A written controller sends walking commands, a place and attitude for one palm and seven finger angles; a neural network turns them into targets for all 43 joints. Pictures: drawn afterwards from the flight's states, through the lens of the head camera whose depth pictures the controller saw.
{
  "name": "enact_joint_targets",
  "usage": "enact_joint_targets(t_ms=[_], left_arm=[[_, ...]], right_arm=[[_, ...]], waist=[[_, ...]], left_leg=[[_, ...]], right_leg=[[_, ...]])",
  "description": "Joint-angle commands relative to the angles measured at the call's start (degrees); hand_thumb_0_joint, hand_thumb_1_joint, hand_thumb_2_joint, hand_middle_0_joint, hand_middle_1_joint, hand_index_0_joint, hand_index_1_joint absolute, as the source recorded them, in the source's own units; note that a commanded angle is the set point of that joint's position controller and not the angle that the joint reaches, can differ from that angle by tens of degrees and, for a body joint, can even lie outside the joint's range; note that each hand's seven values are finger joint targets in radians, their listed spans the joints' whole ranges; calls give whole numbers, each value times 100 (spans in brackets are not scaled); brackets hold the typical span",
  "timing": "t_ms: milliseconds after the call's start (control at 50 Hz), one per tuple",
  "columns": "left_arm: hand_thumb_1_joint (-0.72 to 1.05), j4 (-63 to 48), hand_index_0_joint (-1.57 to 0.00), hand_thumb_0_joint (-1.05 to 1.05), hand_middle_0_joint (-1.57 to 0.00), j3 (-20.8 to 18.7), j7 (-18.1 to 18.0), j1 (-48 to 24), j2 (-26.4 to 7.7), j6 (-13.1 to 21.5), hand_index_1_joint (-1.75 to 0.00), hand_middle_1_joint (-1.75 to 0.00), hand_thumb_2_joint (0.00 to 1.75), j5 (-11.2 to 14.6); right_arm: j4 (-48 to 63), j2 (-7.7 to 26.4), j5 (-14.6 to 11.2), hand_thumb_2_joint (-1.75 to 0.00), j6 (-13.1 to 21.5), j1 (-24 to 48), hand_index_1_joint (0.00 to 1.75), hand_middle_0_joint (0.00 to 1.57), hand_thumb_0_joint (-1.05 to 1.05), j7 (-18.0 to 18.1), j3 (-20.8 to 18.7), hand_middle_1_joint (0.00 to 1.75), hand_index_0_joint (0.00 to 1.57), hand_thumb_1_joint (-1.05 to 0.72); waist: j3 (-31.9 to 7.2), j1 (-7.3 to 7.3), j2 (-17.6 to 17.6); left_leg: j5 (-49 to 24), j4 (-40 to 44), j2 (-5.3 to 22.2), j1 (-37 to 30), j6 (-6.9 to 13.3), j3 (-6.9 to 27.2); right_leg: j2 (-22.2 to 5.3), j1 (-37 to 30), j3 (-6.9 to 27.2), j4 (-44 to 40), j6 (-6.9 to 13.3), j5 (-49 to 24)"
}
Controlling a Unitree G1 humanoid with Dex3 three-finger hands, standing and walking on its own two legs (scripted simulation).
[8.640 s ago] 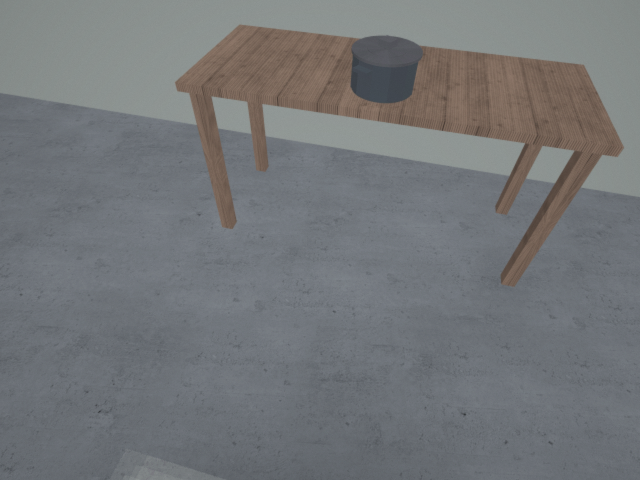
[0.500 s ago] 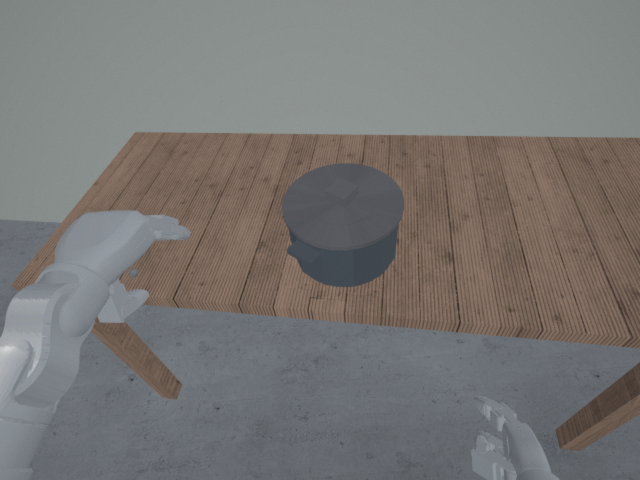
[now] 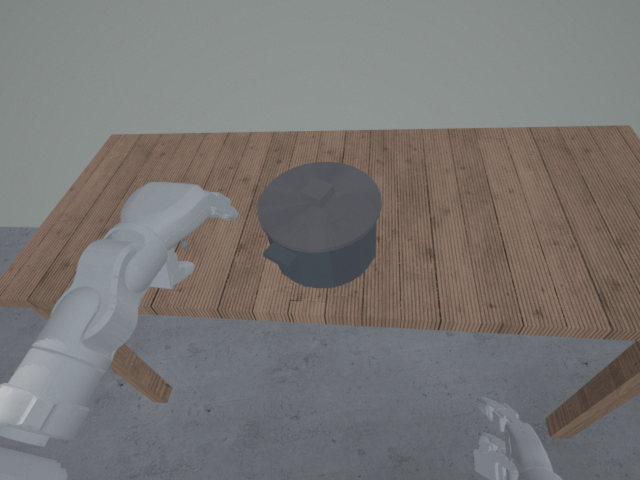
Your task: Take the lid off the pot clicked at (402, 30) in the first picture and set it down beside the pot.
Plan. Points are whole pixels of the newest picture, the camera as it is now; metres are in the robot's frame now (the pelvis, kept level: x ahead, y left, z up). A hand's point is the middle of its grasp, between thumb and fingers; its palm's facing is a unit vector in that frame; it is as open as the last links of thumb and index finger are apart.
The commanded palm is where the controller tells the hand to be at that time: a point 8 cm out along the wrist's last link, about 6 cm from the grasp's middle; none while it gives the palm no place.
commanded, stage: move the open hand above the knob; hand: left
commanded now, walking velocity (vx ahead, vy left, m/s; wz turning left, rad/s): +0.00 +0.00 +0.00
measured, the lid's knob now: (317, 192) +0.53 +0.05 +0.04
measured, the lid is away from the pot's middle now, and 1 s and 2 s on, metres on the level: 0.00 0.00 0.00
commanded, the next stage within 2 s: lower the open fingers around the knob in 1.82 s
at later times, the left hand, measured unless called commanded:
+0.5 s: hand (242, 223) +0.41 +0.13 +0.11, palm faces -0.25 +0.00 -0.97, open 10.2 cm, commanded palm +0.40 +0.14 +0.18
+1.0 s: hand (286, 178) +0.48 +0.08 +0.12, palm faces -0.25 -0.01 -0.97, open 10.2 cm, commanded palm +0.48 +0.08 +0.18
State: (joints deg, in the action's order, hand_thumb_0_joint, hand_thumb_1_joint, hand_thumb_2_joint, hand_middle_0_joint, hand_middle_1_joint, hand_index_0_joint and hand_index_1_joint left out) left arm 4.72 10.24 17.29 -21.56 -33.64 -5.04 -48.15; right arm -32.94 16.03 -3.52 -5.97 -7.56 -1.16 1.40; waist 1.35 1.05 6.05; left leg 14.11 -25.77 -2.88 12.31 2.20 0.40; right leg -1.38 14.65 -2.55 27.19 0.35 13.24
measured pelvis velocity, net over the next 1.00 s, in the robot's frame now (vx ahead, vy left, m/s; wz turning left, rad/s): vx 0.01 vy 0.00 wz -0.03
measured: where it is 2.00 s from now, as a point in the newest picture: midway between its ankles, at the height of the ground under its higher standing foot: outside the picture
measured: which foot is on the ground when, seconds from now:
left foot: down 0.00-1.00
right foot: down 0.00-1.00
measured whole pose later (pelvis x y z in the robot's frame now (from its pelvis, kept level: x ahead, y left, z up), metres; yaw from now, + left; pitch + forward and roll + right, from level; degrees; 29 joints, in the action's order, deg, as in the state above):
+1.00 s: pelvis +0.01 +0.00 +0.00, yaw -2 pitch +7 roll +1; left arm 50.9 21.6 11.3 -59.5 -16.3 -18.0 -50.5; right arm -38.8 14.9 -4.2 -9.0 -12.2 -0.7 0.6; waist -2.6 -4.3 4.0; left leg 15.2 -27.4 -3.2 18.8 2.6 -1.6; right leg -1.6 22.6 -0.5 30.7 0.0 14.6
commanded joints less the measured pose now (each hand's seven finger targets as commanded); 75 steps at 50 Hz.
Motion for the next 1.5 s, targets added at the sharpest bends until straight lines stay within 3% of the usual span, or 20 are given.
enact_joint_targets(t_ms=[0,60,140,180,300,360,480,540,600,640,760,860,940,1020,1120,1160,1240,1320,1420,1480], left_arm=[[-31,466,-83,0,-83,-682,-313,-1529,-671,-410,-8,-8,143,100],[-31,-521,-83,0,-83,135,-94,-1637,160,-534,-8,-8,143,184],[-31,-1104,-83,0,-83,-1098,-153,-3139,-1701,-495,-8,-8,143,-186],[-31,-575,-83,0,-83,-1433,-274,-3747,-2131,-448,-8,-8,143,-312],[-31,646,-83,0,-83,-68,-396,-2913,-79,-692,-8,-8,143,53],[-31,729,-83,0,-83,460,-226,-2939,401,-862,-8,-8,143,-50],[-31,388,-83,0,-83,-594,-376,-5138,-1215,-751,-8,-8,143,-308],[-31,1325,-83,0,-83,-542,-504,-4681,-835,-760,-8,-8,143,-168],[-31,2681,-83,0,-83,362,-543,-4153,375,-1046,-8,-8,143,-148],[-31,2431,-83,0,-83,868,-468,-4690,932,-1149,-8,-8,143,-201],[-31,1175,-83,0,-83,129,-494,-6581,-222,-828,-8,-8,143,-249],[-31,3989,-83,0,-83,436,-800,-5855,571,-1193,-8,-8,143,-271],[-31,3700,-83,0,-83,924,-818,-6643,1237,-1288,-8,-8,143,-329],[-31,3355,-83,0,-83,387,-827,-7704,445,-1099,-8,-8,143,-331],[-31,4824,-83,0,-83,533,-1001,-7214,854,-1294,-8,-8,143,-380],[-31,4942,-83,0,-83,254,-1026,-6888,608,-1341,-8,-8,143,-394],[-31,4746,-83,0,-83,686,-883,-7037,1125,-1361,-8,-8,143,-419],[-31,3831,-83,0,-83,394,-909,-7791,617,-1102,-8,-8,143,-377],[-31,4616,-83,0,-83,274,-1074,-7128,552,-1237,-8,-8,143,-460],[-31,4571,-83,0,-83,913,-1054,-7303,1359,-1339,-8,-8,143,-396]], right_arm=[[816,563,-120,-90,146,480,30,20,0,-69,-159,30,20,-90],[1111,534,-130,-90,109,743,30,20,0,-226,-258,30,20,-90],[1021,635,-62,-90,92,800,30,20,0,-68,-249,30,20,-90],[805,571,-60,-90,101,595,30,20,0,79,-180,30,20,-90],[749,490,-150,-90,14,514,30,20,0,-59,-205,30,20,-90],[854,519,-181,-90,-46,633,30,20,0,-168,-233,30,20,-90],[700,515,-107,-90,-24,522,30,20,0,88,-203,30,20,-90],[558,501,-128,-90,-45,317,30,20,0,99,-161,30,20,-90],[427,510,-199,-90,-148,239,30,20,0,18,-166,30,20,-90],[493,523,-186,-90,-204,292,30,20,0,-54,-234,30,20,-90],[497,480,-55,-90,-19,88,30,20,0,85,-291,30,20,-90],[-13,554,-131,-90,-164,-222,30,20,0,138,-179,30,20,-90],[78,534,-29,-90,-119,-259,30,20,0,54,-290,30,20,-90],[1,549,18,-90,38,-507,30,20,0,180,-307,30,20,-90],[-331,592,-6,-90,114,-842,30,20,0,253,-303,30,20,-90],[-249,646,39,-90,105,-778,30,20,0,211,-280,30,20,-90],[-140,613,36,-90,69,-737,30,20,0,156,-319,30,20,-90],[-104,543,60,-90,206,-781,30,20,0,213,-358,30,20,-90],[-293,589,32,-90,203,-874,30,20,0,245,-322,30,20,-90],[-274,553,-1,-90,195,-730,30,20,0,181,-325,30,20,-90]], waist=[[-1369,10,-643],[-1823,-68,-722],[-2255,-70,-742],[-2271,-60,-645],[-2027,-94,-591],[-2086,-205,-849],[-2690,-217,-644],[-2455,-188,-757],[-1642,-300,-985],[-1815,-403,-985],[-3388,-483,-564],[-1766,-491,-1263],[-2467,-597,-793],[-3396,-689,-679],[-2573,-783,-1250],[-2745,-620,-1177],[-2880,-703,-1001],[-3543,-709,-645],[-2915,-663,-1110],[-2778,-772,-999]], left_leg=[[-1391,295,28,42,-46,59],[-1641,144,-3,-260,42,-15],[-1586,42,-15,-262,121,97],[-1620,113,-46,-212,125,96],[-1682,112,-22,-201,24,39],[-1601,13,-36,-138,55,-70],[-1577,-13,-68,-294,170,78],[-1653,53,-23,-89,96,87],[-1183,127,26,186,19,-40],[-1152,66,17,74,46,-13],[-1986,-116,-4,-765,168,181],[-1123,219,54,303,46,-22],[-1550,27,58,-147,66,35],[-1849,-37,40,-457,133,62],[-1625,57,79,93,141,-39],[-1795,80,72,209,120,-60],[-2125,-6,96,10,144,-54],[-2463,-76,103,-521,190,6],[-2113,47,116,-41,174,-81],[-2078,19,113,-116,143,-74]], right_leg=[[69,-677,26,-128,122,-1399],[49,-727,52,-107,120,-1644],[36,-1149,259,-26,112,-1862],[27,-1272,266,-18,102,-1887],[34,-735,86,54,117,-1819],[45,-665,104,51,101,-1855],[15,-1073,276,119,121,-1959],[28,-977,179,132,132,-1963],[70,-265,34,51,100,-1434],[74,-85,29,61,137,-1357],[85,-749,197,199,143,-2144],[126,-51,-10,88,127,-1349],[101,29,44,187,171,-1609],[90,-456,178,208,134,-2148],[150,-58,106,107,103,-2015],[118,-333,147,161,116,-2211],[108,-196,133,154,121,-2351],[99,-417,224,157,103,-2621],[141,-323,160,94,104,-2462],[140,-14,92,130,107,-2324]])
